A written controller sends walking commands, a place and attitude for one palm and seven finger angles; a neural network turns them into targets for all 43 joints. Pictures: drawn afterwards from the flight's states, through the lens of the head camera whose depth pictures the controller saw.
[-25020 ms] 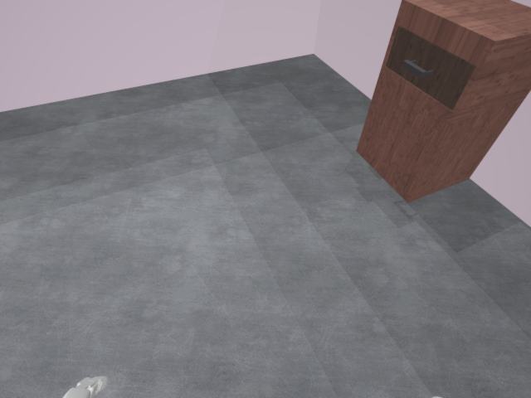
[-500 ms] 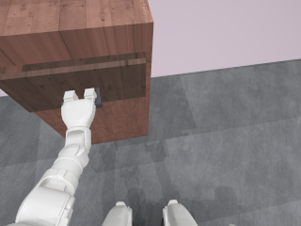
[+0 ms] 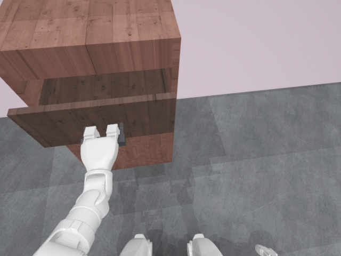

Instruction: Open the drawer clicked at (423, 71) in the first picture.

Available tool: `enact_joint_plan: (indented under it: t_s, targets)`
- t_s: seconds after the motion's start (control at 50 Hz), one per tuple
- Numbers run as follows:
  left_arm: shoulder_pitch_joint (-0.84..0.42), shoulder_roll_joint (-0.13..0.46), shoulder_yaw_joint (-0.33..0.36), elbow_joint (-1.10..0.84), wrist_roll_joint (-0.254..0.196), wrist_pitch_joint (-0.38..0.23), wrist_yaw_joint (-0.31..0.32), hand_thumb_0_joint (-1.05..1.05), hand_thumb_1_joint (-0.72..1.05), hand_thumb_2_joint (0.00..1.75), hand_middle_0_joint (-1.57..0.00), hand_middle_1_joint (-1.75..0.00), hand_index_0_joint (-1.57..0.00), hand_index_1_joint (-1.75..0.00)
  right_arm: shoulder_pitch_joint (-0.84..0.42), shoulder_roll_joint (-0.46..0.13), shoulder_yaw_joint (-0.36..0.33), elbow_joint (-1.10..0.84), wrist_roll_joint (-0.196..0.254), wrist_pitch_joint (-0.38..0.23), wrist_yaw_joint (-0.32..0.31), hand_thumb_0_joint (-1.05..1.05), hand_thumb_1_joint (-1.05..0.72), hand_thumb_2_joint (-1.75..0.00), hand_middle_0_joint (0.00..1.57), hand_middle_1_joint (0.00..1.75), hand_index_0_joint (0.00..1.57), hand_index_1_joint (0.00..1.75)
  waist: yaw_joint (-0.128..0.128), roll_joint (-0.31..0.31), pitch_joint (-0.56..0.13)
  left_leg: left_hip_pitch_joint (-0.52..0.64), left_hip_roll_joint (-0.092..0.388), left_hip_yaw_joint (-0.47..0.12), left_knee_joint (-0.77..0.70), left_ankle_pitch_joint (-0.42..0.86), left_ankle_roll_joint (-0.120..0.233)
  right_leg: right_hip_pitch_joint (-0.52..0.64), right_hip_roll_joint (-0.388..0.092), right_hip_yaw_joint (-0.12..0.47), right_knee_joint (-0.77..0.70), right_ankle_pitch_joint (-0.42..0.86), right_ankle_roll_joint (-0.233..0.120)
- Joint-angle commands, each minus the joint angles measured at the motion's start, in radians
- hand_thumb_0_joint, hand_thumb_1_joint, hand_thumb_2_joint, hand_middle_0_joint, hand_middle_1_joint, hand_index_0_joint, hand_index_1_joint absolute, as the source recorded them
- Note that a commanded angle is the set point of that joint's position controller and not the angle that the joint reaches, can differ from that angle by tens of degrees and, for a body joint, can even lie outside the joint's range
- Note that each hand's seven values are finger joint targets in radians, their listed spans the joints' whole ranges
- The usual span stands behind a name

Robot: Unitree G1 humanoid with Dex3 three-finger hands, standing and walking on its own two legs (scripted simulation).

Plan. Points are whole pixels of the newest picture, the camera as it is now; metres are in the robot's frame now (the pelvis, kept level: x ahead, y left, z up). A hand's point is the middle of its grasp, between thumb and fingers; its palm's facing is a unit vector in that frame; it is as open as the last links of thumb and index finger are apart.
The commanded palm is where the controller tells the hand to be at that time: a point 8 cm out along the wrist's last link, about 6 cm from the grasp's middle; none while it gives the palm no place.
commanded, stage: pull the drawer open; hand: left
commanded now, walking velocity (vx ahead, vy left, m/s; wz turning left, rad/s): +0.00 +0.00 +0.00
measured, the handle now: (103, 135) +0.43 +0.19 -0.05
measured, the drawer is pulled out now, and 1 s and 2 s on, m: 0.11 0.21 0.30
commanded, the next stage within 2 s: none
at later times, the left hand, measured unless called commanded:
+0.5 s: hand (106, 175) +0.32 +0.17 -0.07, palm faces -0.02 -0.04 -1.00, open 6.2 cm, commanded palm +0.28 +0.16 -0.02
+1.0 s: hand (107, 196) +0.27 +0.16 -0.07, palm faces -0.03 -0.08 -1.00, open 6.2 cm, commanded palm +0.23 +0.15 -0.02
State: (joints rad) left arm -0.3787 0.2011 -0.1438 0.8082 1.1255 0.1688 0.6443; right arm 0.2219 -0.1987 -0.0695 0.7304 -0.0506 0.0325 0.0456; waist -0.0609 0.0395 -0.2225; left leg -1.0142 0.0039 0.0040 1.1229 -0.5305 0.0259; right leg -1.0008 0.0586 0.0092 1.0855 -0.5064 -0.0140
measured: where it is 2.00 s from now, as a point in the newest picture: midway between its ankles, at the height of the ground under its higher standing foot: outside the picture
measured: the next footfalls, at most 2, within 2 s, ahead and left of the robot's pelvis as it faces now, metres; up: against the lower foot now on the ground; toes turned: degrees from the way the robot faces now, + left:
none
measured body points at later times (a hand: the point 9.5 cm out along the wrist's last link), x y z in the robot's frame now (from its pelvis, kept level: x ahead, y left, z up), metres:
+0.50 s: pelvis -0.01 -0.01 +0.00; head +0.07 -0.02 +0.44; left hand +0.32 +0.17 -0.02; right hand +0.12 -0.25 -0.14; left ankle -0.01 +0.10 -0.65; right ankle +0.00 -0.12 -0.65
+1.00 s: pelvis +0.00 -0.02 +0.00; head +0.08 -0.02 +0.45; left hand +0.27 +0.16 -0.02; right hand +0.18 -0.25 -0.12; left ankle -0.01 +0.10 -0.65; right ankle +0.00 -0.12 -0.65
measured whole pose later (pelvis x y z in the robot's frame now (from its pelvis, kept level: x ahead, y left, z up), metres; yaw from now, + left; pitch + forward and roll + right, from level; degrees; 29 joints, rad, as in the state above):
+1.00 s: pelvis +0.00 -0.02 +0.00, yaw +1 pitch +21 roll +0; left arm 0.03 0.15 -0.24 0.47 1.16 0.20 0.66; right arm 0.13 -0.20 -0.06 0.66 -0.05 0.04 0.04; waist 0.01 0.02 -0.23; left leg -0.94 -0.01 0.00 1.11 -0.54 0.01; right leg -0.94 0.05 0.00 1.11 -0.54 -0.04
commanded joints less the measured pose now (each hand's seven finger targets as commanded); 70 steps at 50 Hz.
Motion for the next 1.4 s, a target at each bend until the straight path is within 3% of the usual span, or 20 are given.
enact_joint_plan:
  t_s: [0.0, 0.02, 0.08, 0.14, 0.16, 0.32, 0.36, 0.44, 0.46, 0.74, 0.78, 0.84, 0.88, 0.9, 0.94, 0.98, 1.0, 1.06, 1.26, 1.38]
  targets:
    - [-0.127, 0.06, 0.009, -0.143, 0.006, 0.011, 0.051, 0.0, 0.9, 0.9, -0.4, -1.35, -0.4, -1.35, 0.046, -0.141, -0.046, -0.086, 0.002, -0.027, -0.014, 0.0, -0.9, -0.9, 0.2, 0.3, 0.2, 0.3, 0.021, -0.009, -0.374, 0.321, -0.006, -0.014, -0.105, 0.499, -0.011, 0.194, 0.008, -0.046, -0.101, 0.458, -0.033]
    - [-0.137, 0.038, -0.011, -0.14, 0.008, 0.01, 0.051, 0.0, 0.9, 0.9, -0.4, -1.35, -0.4, -1.35, 0.038, -0.139, -0.046, -0.085, 0.002, -0.029, -0.014, 0.0, -0.9, -0.9, 0.2, 0.3, 0.2, 0.3, 0.013, -0.012, -0.362, 0.319, -0.007, -0.015, -0.106, 0.47, -0.01, 0.179, 0.008, -0.045, -0.106, 0.429, -0.033]
    - [-0.127, 0.068, 0.014, -0.139, 0.012, 0.009, 0.059, 0.0, 0.9, 0.9, -0.4, -1.35, -0.4, -1.35, 0.028, -0.14, -0.046, -0.083, 0.003, -0.034, -0.017, 0.0, -0.9, -0.9, 0.2, 0.3, 0.2, 0.3, 0.027, -0.026, -0.363, 0.31, -0.011, -0.013, -0.11, 0.437, -0.009, 0.183, 0.008, -0.041, -0.106, 0.408, -0.035]
    - [-0.127, 0.024, -0.025, -0.148, 0.008, 0.008, 0.061, 0.0, 0.9, 0.9, -0.4, -1.35, -0.4, -1.35, 0.016, -0.135, -0.044, -0.085, 0.002, -0.039, -0.017, 0.0, -0.9, -0.9, 0.2, 0.3, 0.2, 0.3, 0.025, -0.025, -0.355, 0.305, -0.013, -0.013, -0.114, 0.412, -0.009, 0.177, 0.007, -0.044, -0.108, 0.386, -0.036]
    - [-0.107, 0.048, 0.0, -0.14, 0.007, 0.011, 0.062, 0.0, 0.9, 0.9, -0.4, -1.35, -0.4, -1.35, 0.014, -0.137, -0.045, -0.086, 0.002, -0.04, -0.018, 0.0, -0.9, -0.9, 0.2, 0.3, 0.2, 0.3, 0.034, -0.033, -0.359, 0.297, -0.016, -0.013, -0.114, 0.407, -0.009, 0.187, 0.008, -0.041, -0.109, 0.385, -0.038]
    - [-0.061, -0.005, -0.054, -0.168, -0.001, 0.013, 0.056, 0.0, 0.9, 0.9, -0.4, -1.35, -0.4, -1.35, -0.014, -0.129, -0.039, -0.101, 0.009, -0.044, -0.02, 0.0, -0.9, -0.9, 0.2, 0.3, 0.2, 0.3, 0.036, -0.055, -0.332, 0.282, -0.022, -0.008, -0.121, 0.353, -0.005, 0.191, 0.004, -0.036, -0.12, 0.35, -0.036]
    - [-0.041, 0.021, -0.032, -0.19, 0.002, 0.01, 0.056, 0.0, 0.9, 0.9, -0.4, -1.35, -0.4, -1.35, -0.022, -0.132, -0.041, -0.104, 0.008, -0.046, -0.023, 0.0, -0.9, -0.9, 0.2, 0.3, 0.2, 0.3, 0.046, -0.059, -0.354, 0.285, -0.023, -0.008, -0.118, 0.363, -0.006, 0.205, 0.003, -0.03, -0.118, 0.364, -0.038]
    - [0.02, -0.026, -0.077, -0.208, 0.003, 0.015, 0.051, 0.0, 0.9, 0.9, -0.4, -1.35, -0.4, -1.35, -0.034, -0.125, -0.038, -0.117, 0.01, -0.046, -0.022, 0.0, -0.9, -0.9, 0.2, 0.3, 0.2, 0.3, 0.046, -0.054, -0.327, 0.289, -0.026, -0.001, -0.118, 0.364, -0.004, 0.205, 0.0, -0.029, -0.124, 0.379, -0.037]
    - [0.027, 0.0, -0.053, -0.215, 0.001, 0.017, 0.052, 0.0, 0.9, 0.9, -0.4, -1.35, -0.4, -1.35, -0.035, -0.128, -0.038, -0.116, 0.011, -0.045, -0.023, 0.0, -0.9, -0.9, 0.2, 0.3, 0.2, 0.3, 0.051, -0.069, -0.333, 0.283, -0.027, -0.005, -0.118, 0.367, -0.005, 0.216, 0.002, -0.026, -0.122, 0.384, -0.039]
    - [0.277, -0.047, -0.119, -0.382, 0.012, 0.031, 0.035, 0.0, 0.9, 0.9, -0.4, -1.35, -0.4, -1.35, -0.081, -0.118, -0.03, -0.168, 0.012, -0.031, -0.02, 0.0, -0.9, -0.9, 0.2, 0.3, 0.2, 0.3, 0.067, -0.082, -0.329, 0.313, -0.032, 0.003, -0.106, 0.447, -0.003, 0.279, -0.009, -0.012, -0.118, 0.535, -0.034]
    - [0.311, -0.025, -0.097, -0.42, 0.015, 0.027, 0.035, 0.0, 0.9, 0.9, -0.4, -1.35, -0.4, -1.35, -0.089, -0.117, -0.03, -0.173, 0.011, -0.029, -0.02, 0.0, -0.9, -0.9, 0.2, 0.3, 0.2, 0.3, 0.075, -0.084, -0.349, 0.318, -0.032, 0.005, -0.099, 0.468, -0.004, 0.294, -0.012, -0.004, -0.11, 0.572, -0.033]
    - [0.365, -0.056, -0.132, -0.455, 0.017, 0.023, 0.034, 0.0, 0.9, 0.9, -0.4, -1.35, -0.4, -1.35, -0.105, -0.114, -0.026, -0.185, 0.011, -0.03, -0.016, 0.0, -0.9, -0.9, 0.2, 0.3, 0.2, 0.3, 0.065, -0.087, -0.314, 0.322, -0.031, 0.001, -0.098, 0.466, -0.003, 0.284, -0.014, -0.005, -0.114, 0.579, -0.03]
    - [0.395, -0.031, -0.107, -0.477, 0.021, 0.015, 0.037, 0.0, 0.9, 0.9, -0.4, -1.35, -0.4, -1.35, -0.11, -0.113, -0.024, -0.188, 0.009, -0.03, -0.017, 0.0, -0.9, -0.9, 0.2, 0.3, 0.2, 0.3, 0.07, -0.082, -0.317, 0.315, -0.032, 0.002, -0.093, 0.465, -0.004, 0.29, -0.016, 0.002, -0.109, 0.595, -0.031]
    - [0.429, -0.015, -0.087, -0.475, 0.024, 0.012, 0.042, 0.0, 0.9, 0.9, -0.4, -1.35, -0.4, -1.35, -0.114, -0.11, -0.021, -0.192, 0.008, -0.031, -0.018, 0.0, -0.9, -0.9, 0.2, 0.3, 0.2, 0.3, 0.081, -0.09, -0.315, 0.304, -0.034, 0.0, -0.094, 0.458, -0.007, 0.294, -0.014, 0.002, -0.104, 0.588, -0.033]
    - [0.423, -0.04, -0.117, -0.494, 0.033, 0.01, 0.045, 0.0, 0.9, 0.9, -0.4, -1.35, -0.4, -1.35, -0.127, -0.11, -0.018, -0.197, 0.006, -0.033, -0.017, 0.0, -0.9, -0.9, 0.2, 0.3, 0.2, 0.3, 0.072, -0.079, -0.298, 0.306, -0.034, -0.002, -0.093, 0.437, -0.006, 0.271, -0.013, -0.002, -0.104, 0.552, -0.033]
    - [0.453, -0.03, -0.108, -0.514, 0.038, 0.009, 0.049, 0.0, 0.9, 0.9, -0.4, -1.35, -0.4, -1.35, -0.131, -0.11, -0.018, -0.204, 0.006, -0.032, -0.014, 0.0, -0.9, -0.9, 0.2, 0.3, 0.2, 0.3, 0.079, -0.059, -0.301, 0.316, -0.032, -0.003, -0.094, 0.444, -0.007, 0.268, -0.012, -0.005, -0.103, 0.536, -0.036]
    - [0.474, -0.032, -0.107, -0.505, 0.041, 0.008, 0.051, 0.0, 0.9, 0.9, -0.4, -1.35, -0.4, -1.35, -0.138, -0.108, -0.016, -0.204, 0.006, -0.034, -0.015, 0.0, -0.9, -0.9, 0.2, 0.3, 0.2, 0.3, 0.078, -0.082, -0.286, 0.308, -0.033, -0.004, -0.091, 0.437, -0.006, 0.262, -0.011, -0.008, -0.103, 0.532, -0.035]
    - [0.494, -0.021, -0.098, -0.534, 0.045, 0.005, 0.056, 0.0, 0.9, 0.9, -0.4, -1.35, -0.4, -1.35, -0.153, -0.107, -0.014, -0.211, 0.001, -0.035, -0.016, 0.0, -0.9, -0.9, 0.2, 0.3, 0.2, 0.3, 0.086, -0.064, -0.299, 0.306, -0.035, -0.004, -0.09, 0.427, -0.009, 0.262, -0.01, -0.003, -0.098, 0.522, -0.039]
    - [0.59, -0.028, -0.108, -0.568, 0.046, -0.004, 0.05, 0.0, 0.9, 0.9, -0.4, -1.35, -0.4, -1.35, -0.183, -0.099, -0.003, -0.233, 0.003, -0.04, -0.014, 0.0, -0.9, -0.9, 0.2, 0.3, 0.2, 0.3, 0.094, -0.085, -0.258, 0.28, -0.036, -0.011, -0.094, 0.368, -0.009, 0.245, -0.007, -0.005, -0.099, 0.441, -0.041]
    - [0.616, -0.045, -0.142, -0.611, 0.053, -0.015, 0.044, 0.0, 0.9, 0.9, -0.4, -1.35, -0.4, -1.35, -0.193, -0.098, 0.003, -0.249, 0.002, -0.04, -0.01, 0.0, -0.9, -0.9, 0.2, 0.3, 0.2, 0.3, 0.095, -0.077, -0.247, 0.283, -0.033, -0.017, -0.094, 0.349, -0.007, 0.222, -0.007, -0.006, -0.096, 0.396, -0.043]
